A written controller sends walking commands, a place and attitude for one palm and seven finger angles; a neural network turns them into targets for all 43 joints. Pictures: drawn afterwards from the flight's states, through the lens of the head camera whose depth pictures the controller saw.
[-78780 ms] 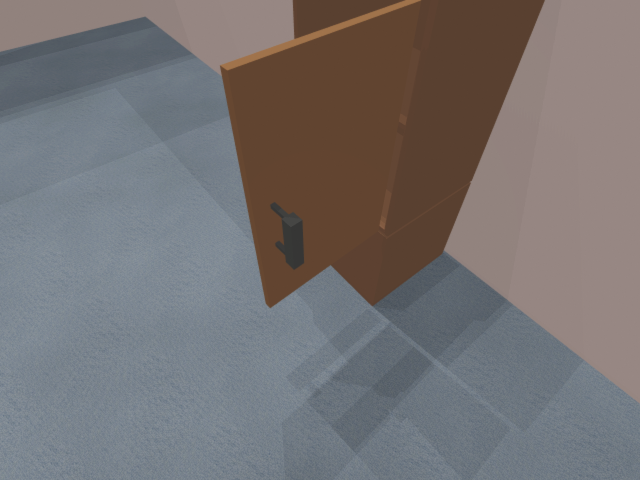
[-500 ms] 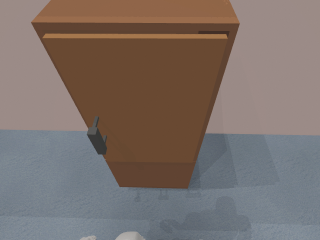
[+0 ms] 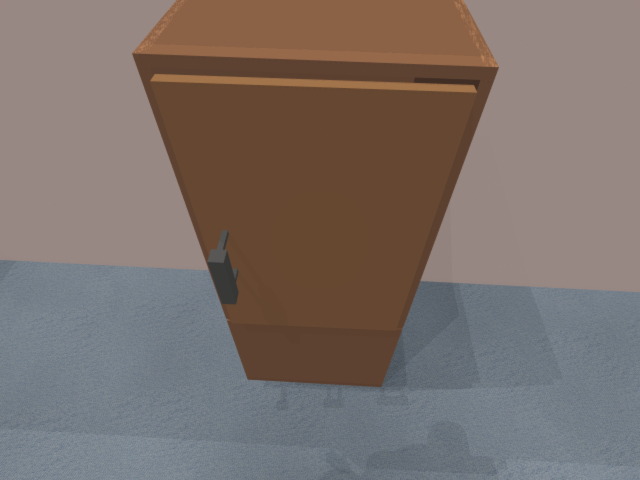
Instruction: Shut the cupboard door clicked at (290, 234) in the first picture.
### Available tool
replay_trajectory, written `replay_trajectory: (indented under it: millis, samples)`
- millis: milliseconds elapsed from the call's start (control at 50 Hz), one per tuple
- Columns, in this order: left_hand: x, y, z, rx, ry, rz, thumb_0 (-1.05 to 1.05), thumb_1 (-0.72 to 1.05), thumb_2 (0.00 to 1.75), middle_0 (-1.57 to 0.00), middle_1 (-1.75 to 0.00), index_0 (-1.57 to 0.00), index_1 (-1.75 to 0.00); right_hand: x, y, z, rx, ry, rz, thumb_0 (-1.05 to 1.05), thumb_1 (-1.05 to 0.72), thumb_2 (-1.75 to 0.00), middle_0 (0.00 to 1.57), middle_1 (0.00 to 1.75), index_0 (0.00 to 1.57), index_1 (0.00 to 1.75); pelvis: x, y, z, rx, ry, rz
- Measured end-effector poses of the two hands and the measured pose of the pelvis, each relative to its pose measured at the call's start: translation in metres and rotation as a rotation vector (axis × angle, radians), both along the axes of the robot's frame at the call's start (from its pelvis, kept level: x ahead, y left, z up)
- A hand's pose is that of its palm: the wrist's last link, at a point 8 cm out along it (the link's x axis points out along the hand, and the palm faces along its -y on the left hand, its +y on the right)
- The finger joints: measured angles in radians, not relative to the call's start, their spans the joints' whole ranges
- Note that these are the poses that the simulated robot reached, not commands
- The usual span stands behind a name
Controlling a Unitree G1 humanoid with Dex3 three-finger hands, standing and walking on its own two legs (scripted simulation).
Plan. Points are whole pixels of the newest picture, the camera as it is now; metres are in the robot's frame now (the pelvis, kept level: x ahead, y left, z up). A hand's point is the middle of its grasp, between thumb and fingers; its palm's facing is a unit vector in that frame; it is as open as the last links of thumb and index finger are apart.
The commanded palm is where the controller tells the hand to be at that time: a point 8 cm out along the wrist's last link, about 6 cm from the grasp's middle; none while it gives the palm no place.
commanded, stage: come to a stop and stand still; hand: left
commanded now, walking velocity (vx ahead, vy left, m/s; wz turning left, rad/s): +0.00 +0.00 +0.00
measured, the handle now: (227, 267) +0.46 +0.20 -0.08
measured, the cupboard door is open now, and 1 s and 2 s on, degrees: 0 0 0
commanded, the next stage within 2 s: look again from close up in 0.38 s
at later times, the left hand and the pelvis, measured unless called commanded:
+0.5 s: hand out of the picture -0.04 +0.14 -0.18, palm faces +0.04 -0.99 -0.14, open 7.4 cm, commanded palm none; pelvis -0.01 +0.00 +0.00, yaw +0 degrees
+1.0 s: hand out of the picture +0.01 +0.18 -0.18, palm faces +0.01 -0.98 -0.18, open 7.3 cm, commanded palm none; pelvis +0.01 +0.01 +0.00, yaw +0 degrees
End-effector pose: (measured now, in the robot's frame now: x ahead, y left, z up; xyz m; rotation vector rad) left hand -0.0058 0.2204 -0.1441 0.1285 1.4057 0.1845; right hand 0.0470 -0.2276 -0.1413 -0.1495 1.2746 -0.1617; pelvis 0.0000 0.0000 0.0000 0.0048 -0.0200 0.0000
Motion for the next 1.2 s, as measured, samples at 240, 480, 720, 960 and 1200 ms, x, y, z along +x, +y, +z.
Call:
replay_trajectory:
  millis: [240, 480, 720, 960, 1200]
  samples:
    - [-0.023, -0.025, -0.004, -0.063, 0.019, -0.013, 0.0, 0.91, 0.9, -0.2, -0.3, -0.2, -0.3, -0.071, 0.004, 0.002, 0.016, 0.141, -0.038, 0.0, -0.92, -0.9, 0.2, 0.3, 0.2, 0.3, -0.01, -0.004, 0.005, -0.006, -0.011, -0.004]
    - [-0.04, -0.029, -0.003, -0.067, 0.061, 0.004, 0.0, 0.91, 0.9, -0.2, -0.3, -0.2, -0.3, -0.11, 0.027, 0.0, 0.064, 0.239, -0.074, 0.0, -0.91, -0.9, 0.2, 0.3, 0.2, 0.3, -0.012, -0.004, 0.005, -0.005, 0.002, -0.002]
    - [-0.02, -0.004, -0.002, -0.009, -0.004, -0.021, 0.0, 0.91, 0.9, -0.2, -0.3, -0.2, -0.3, -0.065, 0.025, -0.014, 0.058, 0.115, 0.006, 0.02, -0.93, -0.9, 0.2, 0.3, 0.2, 0.3, -0.005, 0.007, -0.005, -0.017, 0.008, 0.011]
    - [0.012, 0.004, -0.003, -0.011, -0.047, -0.048, 0.0, 0.92, 0.9, -0.2, -0.3, -0.19, -0.3, -0.027, 0.01, -0.001, 0.0, 0.043, 0.024, 0.01, -0.92, -0.9, 0.2, 0.3, 0.2, 0.3, 0.007, 0.01, -0.001, -0.009, 0.001, -0.004]
    - [0.123, 0.024, 0.094, 0.082, -0.759, 0.033, 0.02, 0.94, 0.9, -0.22, -0.32, -0.21, -0.32, 0.021, -0.004, 0.023, -0.043, -0.324, 0.083, 0.01, -0.92, -0.9, 0.2, 0.3, 0.21, 0.3, 0.004, 0.006, -0.009, -0.005, 0.032, 0.072]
